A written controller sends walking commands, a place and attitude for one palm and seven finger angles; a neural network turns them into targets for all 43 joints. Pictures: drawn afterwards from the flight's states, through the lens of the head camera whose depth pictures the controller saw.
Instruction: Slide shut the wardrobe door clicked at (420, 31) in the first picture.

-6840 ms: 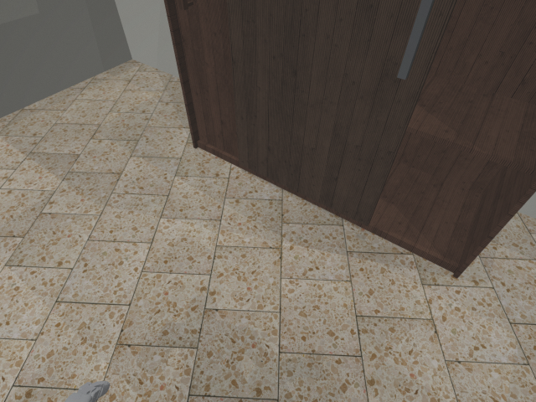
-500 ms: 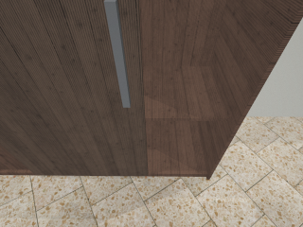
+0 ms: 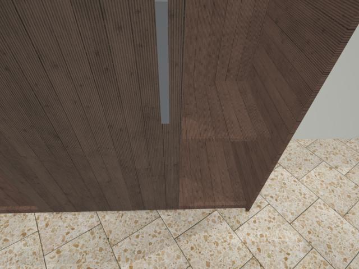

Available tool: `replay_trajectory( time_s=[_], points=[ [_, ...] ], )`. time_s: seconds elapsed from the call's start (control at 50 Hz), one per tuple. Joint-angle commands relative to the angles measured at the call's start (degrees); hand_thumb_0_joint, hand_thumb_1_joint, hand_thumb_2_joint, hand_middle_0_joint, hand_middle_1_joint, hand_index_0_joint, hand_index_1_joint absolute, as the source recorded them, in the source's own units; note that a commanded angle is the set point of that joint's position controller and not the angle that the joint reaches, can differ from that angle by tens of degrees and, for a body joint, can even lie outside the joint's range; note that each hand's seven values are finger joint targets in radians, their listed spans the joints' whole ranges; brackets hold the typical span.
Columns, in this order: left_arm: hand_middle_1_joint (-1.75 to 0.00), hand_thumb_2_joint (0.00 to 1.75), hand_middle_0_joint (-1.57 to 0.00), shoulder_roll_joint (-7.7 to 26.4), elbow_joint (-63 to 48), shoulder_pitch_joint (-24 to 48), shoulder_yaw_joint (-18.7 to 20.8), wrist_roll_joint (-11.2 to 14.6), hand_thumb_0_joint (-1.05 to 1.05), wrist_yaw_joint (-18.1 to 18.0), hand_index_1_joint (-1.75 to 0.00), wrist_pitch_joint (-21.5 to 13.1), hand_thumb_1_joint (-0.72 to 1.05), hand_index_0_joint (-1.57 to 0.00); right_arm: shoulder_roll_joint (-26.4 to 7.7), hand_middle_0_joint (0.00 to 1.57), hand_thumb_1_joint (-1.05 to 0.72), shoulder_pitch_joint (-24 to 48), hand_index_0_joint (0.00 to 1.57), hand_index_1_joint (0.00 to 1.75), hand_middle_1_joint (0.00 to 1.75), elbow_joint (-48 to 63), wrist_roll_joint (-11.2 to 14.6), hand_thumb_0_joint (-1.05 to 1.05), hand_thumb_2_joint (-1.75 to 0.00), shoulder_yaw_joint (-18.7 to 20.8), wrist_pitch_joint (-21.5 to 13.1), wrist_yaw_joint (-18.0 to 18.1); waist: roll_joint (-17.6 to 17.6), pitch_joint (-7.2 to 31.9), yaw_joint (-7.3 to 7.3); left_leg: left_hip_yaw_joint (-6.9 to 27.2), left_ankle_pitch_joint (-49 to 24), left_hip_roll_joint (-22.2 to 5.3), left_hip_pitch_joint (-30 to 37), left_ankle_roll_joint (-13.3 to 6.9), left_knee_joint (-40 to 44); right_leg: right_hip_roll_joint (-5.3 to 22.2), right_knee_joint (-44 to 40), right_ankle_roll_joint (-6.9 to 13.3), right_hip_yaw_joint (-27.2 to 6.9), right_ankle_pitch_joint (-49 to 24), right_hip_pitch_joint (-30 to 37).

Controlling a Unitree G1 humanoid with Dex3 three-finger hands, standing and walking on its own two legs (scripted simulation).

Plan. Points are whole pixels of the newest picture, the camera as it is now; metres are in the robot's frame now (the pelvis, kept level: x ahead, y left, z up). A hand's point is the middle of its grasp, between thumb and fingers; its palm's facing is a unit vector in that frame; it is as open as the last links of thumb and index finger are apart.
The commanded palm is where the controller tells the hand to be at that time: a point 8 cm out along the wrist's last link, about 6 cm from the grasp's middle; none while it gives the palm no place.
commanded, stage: look again from close up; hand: left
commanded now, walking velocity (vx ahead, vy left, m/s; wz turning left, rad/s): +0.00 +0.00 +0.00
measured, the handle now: (164, 69) +0.55 +0.08 +0.18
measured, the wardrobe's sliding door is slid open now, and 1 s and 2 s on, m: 0.40 0.40 0.40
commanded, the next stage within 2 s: shuffle to correct the standing spot in 1.02 s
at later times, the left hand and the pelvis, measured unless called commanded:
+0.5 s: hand out of the picture -0.04 +0.18 -0.17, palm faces +0.03 -0.99 -0.17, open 7.4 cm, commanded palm none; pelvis +0.01 +0.01 +0.01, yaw +1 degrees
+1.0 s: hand out of the picture +0.00 +0.17 -0.17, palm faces +0.03 -0.98 -0.19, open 7.4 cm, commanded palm none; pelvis +0.01 +0.00 +0.01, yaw +1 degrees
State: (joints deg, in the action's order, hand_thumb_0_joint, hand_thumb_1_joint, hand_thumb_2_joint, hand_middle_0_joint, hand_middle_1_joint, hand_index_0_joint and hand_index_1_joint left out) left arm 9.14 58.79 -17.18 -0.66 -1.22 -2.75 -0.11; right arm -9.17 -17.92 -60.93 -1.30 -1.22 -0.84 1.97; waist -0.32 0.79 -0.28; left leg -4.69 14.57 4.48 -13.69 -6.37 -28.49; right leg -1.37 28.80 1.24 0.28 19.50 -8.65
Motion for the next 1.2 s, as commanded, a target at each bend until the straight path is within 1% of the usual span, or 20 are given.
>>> replay_trajectory(
  time_s=[0.0, 0.06, 0.1, 0.14, 0.22, 0.24, 0.32, 0.34, 0.42, 0.44, 0.52, 0.66, 0.82, 0.84, 0.94, 1.0, 1.04, 1.1, 1.12, 1.18],
  points=[
    [-0.3, 0.9, -0.2, 4.9, -0.9, -5.0, 0.9, 0.0, 0.0, 0.2, -0.3, 0.1, 0.9, -0.2, -7.6, 0.2, -0.9, -1.8, 0.2, 0.3, 0.3, 2.5, 0.2, 0.0, -0.9, 1.4, -1.2, 0.3, -1.4, -7.5, 1.17, 19.2, 11.4, -13.4, -3.7, -0.1, 16.4, 3.4, -1.6, 1.8, -2.6, 1.2, -5.7],
    [-0.3, 0.9, -0.2, 5.4, -0.3, -5.6, 1.0, 0.0, 0.0, 0.4, -0.3, 0.1, 0.9, -0.2, -7.8, 0.2, -0.9, -1.6, 0.2, 0.3, 0.3, 2.3, 0.4, 0.0, -0.9, 1.7, -1.4, 0.4, -2.4, -4.0, 1.44, 19.9, 9.3, -13.7, -0.7, 0.1, 17.0, 3.5, -0.6, 1.5, -2.5, 1.2, -6.0],
    [-0.3, 0.9, -0.2, 5.3, 0.3, -5.7, 0.9, 0.0, 0.0, 0.4, -0.3, 0.0, 0.9, -0.2, -7.7, 0.2, -0.9, -1.5, 0.2, 0.3, 0.3, 1.9, 0.5, 0.0, -0.9, 1.7, -1.6, 0.4, -1.2, -2.6, 1.44, 19.1, 6.1, -13.7, 1.0, 0.1, 16.2, 4.2, -1.9, 1.4, -2.7, 0.0, -5.8],
    [-0.3, 0.9, -0.2, 5.4, 0.9, -5.6, 0.8, 0.0, 0.0, 0.4, -0.3, -0.3, 0.9, -0.2, -7.3, 0.2, -0.9, -1.6, 0.2, 0.3, 0.3, 1.4, 0.6, 0.0, -0.9, 1.6, -1.7, 0.4, 0.8, -2.9, 1.27, 17.9, 3.0, -13.0, 1.1, 0.6, 15.1, 4.7, -3.9, 1.5, -3.4, -1.8, -4.9],
    [-0.3, 0.9, -0.2, 5.3, 2.3, -6.2, 0.6, 0.2, 0.0, 0.3, -0.3, -0.5, 0.9, -0.2, -7.5, 0.2, -0.9, -1.9, 0.2, 0.3, 0.3, 0.1, 0.8, 0.0, -0.9, 1.6, -1.9, 0.5, 0.1, -2.7, 0.78, 16.5, -2.0, -12.4, 3.5, 1.8, 14.4, 5.3, -4.8, 1.4, -3.9, -3.8, -5.2],
    [-0.3, 0.9, -0.2, 5.0, 2.6, -6.4, 0.6, 0.2, 0.0, 0.2, -0.3, -0.5, 0.9, -0.2, -6.9, 0.2, -0.9, -2.3, 0.2, 0.3, 0.3, -0.1, 0.8, 0.0, -0.9, 1.4, -1.8, 0.5, 1.5, -2.2, 0.79, 16.3, -3.6, -12.4, 3.6, 1.4, 13.6, 5.4, -5.3, 1.3, -3.7, -4.3, -4.4],
    [-0.3, 0.9, -0.2, 4.9, 3.6, -7.2, 0.4, 0.3, 0.0, 0.1, -0.3, -0.6, 0.9, -0.2, -7.0, 0.2, -0.9, -2.1, 0.2, 0.3, 0.3, -1.0, 0.9, 0.0, -0.9, 1.2, -2.0, 0.6, -0.2, -2.0, 0.61, 14.7, -9.0, -12.0, 5.8, 1.7, 12.6, 5.9, -5.6, 1.0, -3.7, -5.9, -4.7],
    [-0.3, 0.9, -0.2, 4.7, 3.9, -7.4, 0.3, 0.3, 0.0, 0.0, -0.3, -0.6, 0.9, -0.2, -6.4, 0.2, -0.9, -2.1, 0.2, 0.3, 0.3, -1.2, 0.9, 0.0, -0.9, 1.1, -1.9, 0.6, 1.1, -2.3, 0.71, 14.5, -9.1, -11.9, 5.2, 1.3, 12.1, 6.0, -6.2, 0.9, -3.7, -6.1, -4.1],
    [-0.3, 0.9, -0.2, 4.5, 4.4, -7.8, 0.1, 0.4, 0.0, 0.0, -0.3, -0.5, 0.9, -0.2, -6.6, 0.2, -0.9, -1.7, 0.2, 0.3, 0.3, -1.6, 0.9, 0.0, -0.9, 1.0, -1.9, 0.7, 0.0, -3.0, 0.55, 14.0, -10.9, -11.6, 6.2, 1.7, 12.1, 6.2, -6.1, 0.8, -3.7, -6.7, -4.6],
    [-0.3, 0.9, -0.2, 4.6, 4.4, -7.7, 0.1, 0.3, 0.0, -0.1, -0.3, -0.5, 0.9, -0.2, -6.4, 0.2, -0.9, -1.7, 0.2, 0.3, 0.3, -1.7, 1.0, 0.0, -0.9, 0.9, -1.8, 0.7, 0.6, -3.9, 0.61, 14.2, -10.8, -11.6, 5.2, 1.4, 11.9, 6.2, -6.5, 0.7, -3.6, -6.4, -4.4],
    [-0.3, 0.9, -0.2, 4.4, 4.6, -7.7, 0.1, 0.4, 0.0, -0.1, -0.3, -0.6, 0.9, -0.2, -6.5, 0.2, -0.9, -1.6, 0.2, 0.3, 0.3, -1.8, 0.9, 0.0, -0.9, 1.0, -2.0, 0.8, -0.2, -2.5, 0.41, 13.2, -15.1, -11.4, 7.3, 1.8, 11.1, 6.4, -6.2, 0.6, -3.7, -7.9, -4.3],
    [-0.3, 0.9, -0.2, 4.5, 4.4, -7.2, 0.3, 0.4, 0.0, -0.2, -0.3, -0.5, 0.9, -0.2, -6.4, 0.2, -0.9, -1.4, 0.2, 0.3, 0.3, -1.9, 0.9, 0.0, -0.9, 0.9, -2.0, 0.9, 0.9, -3.9, 0.67, 13.5, -16.6, -11.3, 6.0, 1.7, 10.8, 6.6, -6.4, 0.6, -3.6, -8.0, -3.7],
    [-0.3, 0.9, -0.2, 4.6, 4.0, -6.3, 0.5, 0.6, 0.0, -0.1, -0.3, -0.7, 0.9, -0.2, -6.2, 0.2, -0.9, -1.9, 0.2, 0.3, 0.3, -2.4, 0.8, 0.0, -0.9, 0.8, -2.1, 0.9, 0.4, -2.6, 0.5, 12.8, -19.2, -11.0, 7.1, 2.0, 10.1, 6.7, -6.5, 0.9, -3.8, -9.5, -2.7],
    [-0.3, 0.9, -0.2, 4.7, 4.0, -6.3, 0.5, 0.5, 0.0, -0.1, -0.3, -0.7, 0.9, -0.2, -6.2, 0.2, -0.9, -1.8, 0.2, 0.3, 0.3, -2.4, 0.9, 0.0, -0.9, 0.8, -2.1, 0.9, 1.4, -3.1, 0.78, 12.8, -19.0, -11.1, 6.5, 1.6, 9.8, 6.8, -6.8, 0.8, -3.7, -9.2, -2.4],
    [-0.3, 0.9, -0.2, 4.7, 4.0, -6.0, 0.5, 0.6, 0.0, -0.1, -0.3, -0.6, 0.9, -0.2, -6.1, 0.2, -0.9, -2.1, 0.2, 0.3, 0.3, -2.8, 0.9, 0.0, -0.9, 0.7, -2.0, 0.9, 1.1, -3.6, 0.78, 13.1, -17.8, -11.2, 6.1, 1.6, 10.4, 6.7, -7.0, 0.9, -3.7, -8.5, -2.4],
    [-0.3, 0.9, -0.2, 4.7, 4.1, -5.9, 0.6, 0.6, 0.0, 0.0, -0.3, -0.5, 0.9, -0.2, -6.1, 0.2, -0.9, -2.3, 0.2, 0.3, 0.3, -3.0, 0.8, 0.0, -0.9, 0.7, -2.0, 0.9, 0.6, -4.1, 0.64, 13.7, -14.7, -11.3, 5.7, 1.9, 11.5, 6.7, -6.8, 1.0, -3.7, -7.3, -2.8],
    [-0.3, 0.9, -0.2, 4.7, 4.0, -6.1, 0.5, 0.5, 0.0, 0.0, -0.3, -0.6, 0.9, -0.2, -5.9, 0.2, -0.9, -2.4, 0.2, 0.3, 0.3, -3.0, 0.9, 0.0, -0.9, 0.7, -1.9, 0.8, 2.0, -4.6, 0.89, 13.8, -13.3, -11.3, 4.7, 1.6, 11.4, 6.9, -7.4, 1.1, -3.7, -7.2, -2.4],
    [-0.3, 0.9, -0.2, 4.6, 4.2, -6.2, 0.5, 0.6, 0.0, 0.1, -0.3, -0.6, 0.9, -0.2, -6.0, 0.2, -0.9, -2.3, 0.2, 0.3, 0.3, -3.1, 0.9, 0.0, -0.9, 0.8, -1.9, 0.7, 1.1, -4.5, 0.66, 13.6, -11.5, -11.0, 4.9, 1.9, 11.9, 7.0, -7.5, 1.2, -4.0, -7.3, -2.8],
    [-0.3, 0.9, -0.2, 3.8, 4.5, -6.4, 0.4, 0.6, 0.0, 0.1, -0.3, -0.5, 0.9, -0.2, -5.1, 0.2, -0.9, -3.1, 0.2, 0.3, 0.3, -3.5, 0.8, 0.0, -0.9, 0.6, -1.8, 0.7, 1.0, -3.9, 0.35, 14.5, -8.7, -11.4, 5.3, 1.9, 12.4, 6.5, -6.8, 1.1, -3.4, -5.4, -2.8],
    [-0.3, 0.9, -0.2, 3.2, 4.7, -6.7, 0.4, 0.1, 0.0, 0.5, -0.3, -0.1, 0.9, -0.2, -5.9, 0.2, -0.9, -3.7, 0.2, 0.3, 0.3, -4.1, 0.6, 0.0, -0.9, 1.1, -1.2, 0.6, 0.8, -6.3, 0.01, 19.2, 6.8, -13.6, 2.9, -0.2, 15.4, 4.8, -3.4, 1.1, -0.9, 1.8, -6.0]
  ],
)
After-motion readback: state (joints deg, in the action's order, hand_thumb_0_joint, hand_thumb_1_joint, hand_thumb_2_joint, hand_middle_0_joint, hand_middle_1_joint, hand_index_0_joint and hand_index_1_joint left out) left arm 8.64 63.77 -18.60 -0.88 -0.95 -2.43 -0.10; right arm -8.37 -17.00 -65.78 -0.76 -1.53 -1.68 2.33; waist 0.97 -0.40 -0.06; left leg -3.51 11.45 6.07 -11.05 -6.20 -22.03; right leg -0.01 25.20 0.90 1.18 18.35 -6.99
